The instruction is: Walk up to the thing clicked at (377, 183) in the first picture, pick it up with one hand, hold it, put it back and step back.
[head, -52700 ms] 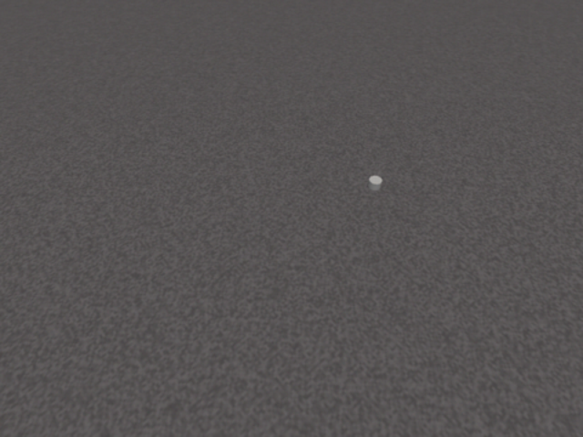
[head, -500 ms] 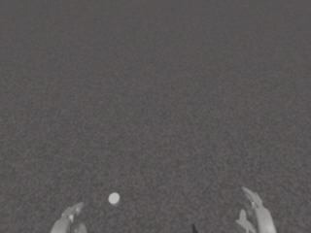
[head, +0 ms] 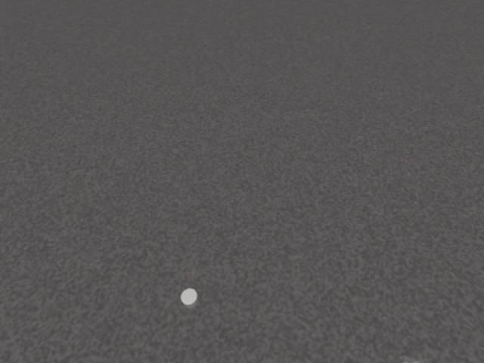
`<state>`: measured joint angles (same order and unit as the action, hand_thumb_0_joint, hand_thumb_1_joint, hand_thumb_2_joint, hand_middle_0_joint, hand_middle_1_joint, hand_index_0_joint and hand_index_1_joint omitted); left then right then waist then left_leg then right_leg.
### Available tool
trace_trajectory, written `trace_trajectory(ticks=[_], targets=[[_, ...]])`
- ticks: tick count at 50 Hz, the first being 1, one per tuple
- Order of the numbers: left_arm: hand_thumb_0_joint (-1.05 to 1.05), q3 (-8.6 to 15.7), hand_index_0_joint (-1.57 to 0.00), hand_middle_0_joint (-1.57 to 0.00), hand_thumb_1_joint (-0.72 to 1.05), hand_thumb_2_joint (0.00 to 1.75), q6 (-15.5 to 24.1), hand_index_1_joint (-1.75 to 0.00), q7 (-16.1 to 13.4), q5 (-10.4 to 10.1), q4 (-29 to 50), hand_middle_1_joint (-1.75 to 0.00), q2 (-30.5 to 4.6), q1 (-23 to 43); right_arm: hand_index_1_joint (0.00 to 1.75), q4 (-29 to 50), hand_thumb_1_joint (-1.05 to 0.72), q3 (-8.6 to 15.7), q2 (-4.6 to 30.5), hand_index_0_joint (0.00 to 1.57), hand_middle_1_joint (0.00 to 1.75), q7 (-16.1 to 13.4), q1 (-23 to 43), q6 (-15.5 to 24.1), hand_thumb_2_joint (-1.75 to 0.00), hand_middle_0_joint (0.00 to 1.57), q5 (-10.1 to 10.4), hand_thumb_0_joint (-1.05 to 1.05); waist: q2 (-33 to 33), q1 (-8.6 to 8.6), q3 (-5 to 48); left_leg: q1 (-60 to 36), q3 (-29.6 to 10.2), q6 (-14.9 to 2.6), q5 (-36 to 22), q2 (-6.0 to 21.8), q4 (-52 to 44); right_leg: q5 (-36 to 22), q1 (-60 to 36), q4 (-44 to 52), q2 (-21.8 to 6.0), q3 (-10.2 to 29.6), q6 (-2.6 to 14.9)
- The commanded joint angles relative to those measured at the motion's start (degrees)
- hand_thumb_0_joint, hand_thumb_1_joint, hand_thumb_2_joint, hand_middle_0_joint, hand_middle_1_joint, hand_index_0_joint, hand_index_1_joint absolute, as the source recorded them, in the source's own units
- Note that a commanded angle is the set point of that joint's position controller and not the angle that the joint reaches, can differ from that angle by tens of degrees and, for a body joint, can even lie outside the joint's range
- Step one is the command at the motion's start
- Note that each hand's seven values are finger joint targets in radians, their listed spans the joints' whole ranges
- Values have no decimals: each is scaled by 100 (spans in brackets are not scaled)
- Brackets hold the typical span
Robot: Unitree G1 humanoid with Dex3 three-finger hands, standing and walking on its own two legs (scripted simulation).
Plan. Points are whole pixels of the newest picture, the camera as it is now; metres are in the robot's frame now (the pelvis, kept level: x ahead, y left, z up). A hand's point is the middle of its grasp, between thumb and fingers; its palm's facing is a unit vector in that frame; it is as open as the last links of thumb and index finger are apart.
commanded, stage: stand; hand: left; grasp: from above
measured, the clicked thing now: (189, 298) +0.48 +0.24 -0.73
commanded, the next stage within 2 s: none
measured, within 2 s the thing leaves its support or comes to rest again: neither
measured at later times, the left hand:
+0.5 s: hand out of the picture +0.03 +0.24 -0.14, palm faces +0.03 -0.94 -0.34, open 7.4 cm
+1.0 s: hand out of the picture +0.06 +0.23 -0.13, palm faces +0.02 -0.94 -0.33, open 7.4 cm
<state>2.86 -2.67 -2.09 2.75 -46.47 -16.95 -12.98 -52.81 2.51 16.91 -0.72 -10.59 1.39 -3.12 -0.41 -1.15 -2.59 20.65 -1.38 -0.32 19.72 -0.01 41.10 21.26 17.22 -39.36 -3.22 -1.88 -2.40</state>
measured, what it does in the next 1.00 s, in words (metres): stands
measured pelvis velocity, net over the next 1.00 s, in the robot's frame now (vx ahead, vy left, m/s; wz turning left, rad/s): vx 0.01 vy -0.01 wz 0.01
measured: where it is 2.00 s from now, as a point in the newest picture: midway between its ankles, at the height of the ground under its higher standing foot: outside the picture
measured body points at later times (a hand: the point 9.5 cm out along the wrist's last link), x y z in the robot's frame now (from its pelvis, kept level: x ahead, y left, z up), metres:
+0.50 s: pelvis +0.00 +0.00 +0.03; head -0.01 +0.00 +0.48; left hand +0.03 +0.29 -0.11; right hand +0.07 -0.28 -0.12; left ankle +0.02 +0.12 -0.72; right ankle +0.00 -0.15 -0.72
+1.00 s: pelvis +0.01 -0.01 +0.03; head +0.02 -0.01 +0.48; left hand +0.06 +0.28 -0.11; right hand +0.07 -0.30 -0.11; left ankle +0.02 +0.12 -0.72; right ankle +0.00 -0.15 -0.72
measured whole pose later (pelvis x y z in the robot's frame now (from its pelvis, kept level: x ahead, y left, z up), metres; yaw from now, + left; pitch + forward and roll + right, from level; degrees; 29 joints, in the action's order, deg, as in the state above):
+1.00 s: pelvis +0.01 -0.01 +0.03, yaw +1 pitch -3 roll +0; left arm 1.8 0.1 -1.0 1.4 -66.3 -17.6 -7.1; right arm -65.3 0.6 18.1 -0.8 -7.1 0.2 -1.1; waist 0.6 -0.4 -4.4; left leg 7.7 -2.1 0.6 10.0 0.3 21.0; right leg 11.7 4.0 -19.2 -2.6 -3.1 -1.8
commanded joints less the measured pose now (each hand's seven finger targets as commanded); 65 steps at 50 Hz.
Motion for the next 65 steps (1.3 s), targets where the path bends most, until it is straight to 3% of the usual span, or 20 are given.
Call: trace_trajectory(ticks=[1, 4, 6, 12, 17, 27, 36, 38, 43, 52, 58, 63, 65], targets=[[0, 210, -20, -20, 90, 90, 312, -30, -37, -40, -86, -30, -793, 169, 30, 240, -90, 227, 944, 20, 30, -76, 352, 104, -90, 20, 46, 0, 338, -53, 487, -546, -719, -287, -1055, 437, -1373, -975, -489, 1068, -180, 276, 319], [0, 196, -20, -20, 90, 90, 347, -30, -60, -66, -441, -30, -898, 239, 30, -20, -90, 205, 944, 20, 30, -109, 169, 61, -90, 20, 95, 0, 148, 61, 470, -826, -584, -230, -1658, 419, -1441, -1440, -734, 1332, -277, 335, 312], [0, 174, -20, -20, 90, 90, 361, -30, -66, -79, -659, -30, -936, 207, 30, -148, -90, 203, 985, 20, 30, -114, 245, 30, -90, 20, 126, 0, 155, 44, 405, -975, -553, -202, -1644, 409, -1499, -1472, -803, 1549, -327, 340, 299], [0, 121, -20, -20, 90, 90, 311, -30, -55, -71, -1170, -30, -959, 243, 30, -437, -90, 180, 1039, 20, 30, -118, 341, -49, -90, 20, 150, 0, 222, 42, 42, -865, -738, -191, -570, 521, -2182, -893, -930, 1863, -277, 242, 249], [0, 105, -20, -20, 90, 90, 346, -30, -42, -69, -1406, -30, -1021, 263, 30, -597, -90, 154, 1037, 20, 30, -104, 407, -26, -90, 20, 176, 0, 174, 2, 71, -1022, -717, -152, -992, 522, -2288, -1105, -1088, 2044, -357, 276, 236], [0, 91, -20, -20, 90, 90, 360, -30, -10, -87, -1644, -30, -1090, 438, 30, -780, -90, 118, 1067, 20, 30, -64, 431, -64, -90, 20, 181, 0, 137, 25, -107, -918, -704, -125, -532, 531, -2470, -722, -1094, 2298, -365, 289, 224], [0, 92, -20, -20, 90, 90, 380, -30, 16, -111, -1683, -30, -1181, 575, 30, -827, -90, 71, 1165, 20, 30, -59, 502, -46, -90, 20, 200, 0, 158, 66, 24, -1122, -641, -112, -1006, 543, -2396, -977, -1101, 2392, -403, 328, 237], [0, 106, -20, -20, 90, 90, 390, -30, 17, -129, -1681, -30, -1200, 611, 30, -847, -90, 55, 1168, 20, 30, -62, 502, -36, -90, 20, 198, 0, 144, 50, 161, -1177, -630, -138, -1339, 584, -2351, -1296, -1240, 2373, -451, 351, 257], [0, 112, -20, -20, 90, 90, 364, -30, 36, -147, -1715, -30, -1218, 642, 30, -892, -90, 23, 1212, 20, 30, -76, 506, -25, -90, 20, 207, 0, 171, 50, 156, -1160, -630, -118, -1277, 600, -2428, -1275, -1279, 2328, -438, 339, 262], [0, 116, -20, -20, 90, 90, 381, -30, 40, -157, -1692, -30, -1242, 752, 30, -917, -90, 8, 1278, 20, 30, -81, 548, 1, -90, 20, 218, 0, 75, 55, 359, -1461, -556, -109, -2217, 660, -2269, -1858, -1363, 2326, -452, 308, 243], [0, 103, -20, -20, 90, 90, 370, -30, 60, -161, -1697, -30, -1231, 775, 30, -940, -90, 2, 1300, 20, 30, -84, 619, -12, -90, 20, 218, 0, 119, 47, 294, -1367, -529, -100, -1918, 667, -2333, -1636, -1398, 2382, -453, 320, 249], [0, 114, -20, -20, 90, 90, 385, -30, 65, -163, -1654, -30, -1285, 848, 30, -925, -90, -6, 1300, 20, 30, -71, 655, 4, -90, 20, 222, 0, 115, 58, 375, -1417, -534, -98, -2117, 689, -2344, -1822, -1430, 2345, -472, 318, 266], [0, 109, -20, -20, 90, 90, 375, -30, 65, -167, -1666, -30, -1270, 858, 30, -933, -90, -11, 1282, 20, 30, -65, 663, 7, -90, 20, 221, 0, 130, 60, 281, -1366, -536, -77, -2012, 673, -2390, -1644, -1389, 2366, -443, 285, 255]])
